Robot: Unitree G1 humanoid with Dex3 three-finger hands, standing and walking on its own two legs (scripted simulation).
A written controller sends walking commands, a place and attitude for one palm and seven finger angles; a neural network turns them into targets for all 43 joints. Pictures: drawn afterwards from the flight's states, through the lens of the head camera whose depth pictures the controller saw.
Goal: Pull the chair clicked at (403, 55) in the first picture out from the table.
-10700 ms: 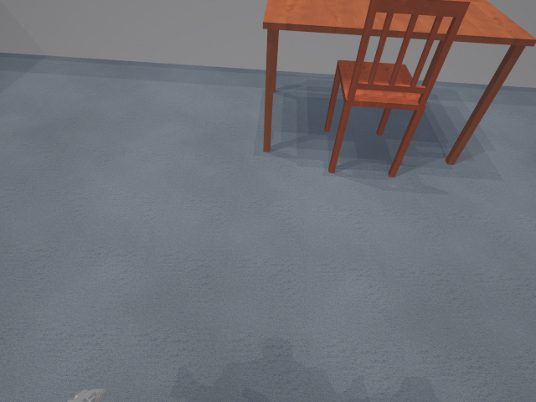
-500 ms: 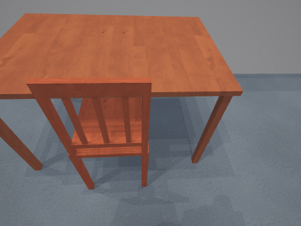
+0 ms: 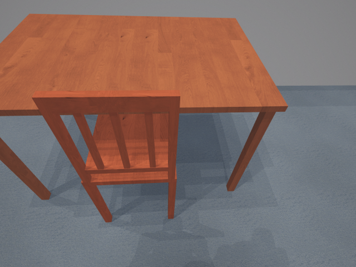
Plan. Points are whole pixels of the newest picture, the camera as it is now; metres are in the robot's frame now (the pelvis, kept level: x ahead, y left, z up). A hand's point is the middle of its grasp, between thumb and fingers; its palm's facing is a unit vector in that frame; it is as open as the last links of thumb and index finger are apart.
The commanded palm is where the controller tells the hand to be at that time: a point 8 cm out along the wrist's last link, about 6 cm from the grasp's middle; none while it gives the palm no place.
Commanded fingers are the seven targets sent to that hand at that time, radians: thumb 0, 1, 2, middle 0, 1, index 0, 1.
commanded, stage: shuffle to correct the standing spot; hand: left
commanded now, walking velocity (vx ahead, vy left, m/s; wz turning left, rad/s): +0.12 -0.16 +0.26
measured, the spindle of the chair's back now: (121, 142) +0.48 +0.21 -0.08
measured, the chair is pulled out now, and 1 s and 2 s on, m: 0.00 0.00 0.00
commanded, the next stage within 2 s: come to a stop and stand still in 0.82 s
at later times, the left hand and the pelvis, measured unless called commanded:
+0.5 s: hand out of the picture +0.01 +0.11 -0.19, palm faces +0.15 -0.97 -0.17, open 7.4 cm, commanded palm none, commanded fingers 0.00 0.90 0.90 -0.20 -0.30 -0.20 -0.30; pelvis +0.06 -0.05 -0.01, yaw +7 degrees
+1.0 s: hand out of the picture +0.15 +0.07 -0.18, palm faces +0.12 -0.97 -0.22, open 7.4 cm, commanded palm none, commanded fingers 0.00 0.90 0.90 -0.20 -0.30 -0.20 -0.30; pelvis +0.12 -0.13 -0.01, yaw +6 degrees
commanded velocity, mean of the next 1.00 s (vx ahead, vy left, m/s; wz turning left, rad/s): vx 0.05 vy -0.14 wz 0.10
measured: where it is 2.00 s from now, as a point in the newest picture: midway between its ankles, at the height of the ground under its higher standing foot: outside the picture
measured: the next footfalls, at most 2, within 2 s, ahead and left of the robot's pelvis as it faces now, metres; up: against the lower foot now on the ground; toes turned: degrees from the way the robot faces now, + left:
left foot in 0.64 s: +0.14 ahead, +0.05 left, +0.00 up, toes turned +13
right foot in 1.00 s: +0.20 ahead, -0.28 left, +0.00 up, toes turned +2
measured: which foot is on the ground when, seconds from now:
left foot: down 0.00-0.38, up 0.40-0.62, down 0.64-1.00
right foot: down 0.00-0.64, up 0.66-0.98, down 1.00-1.00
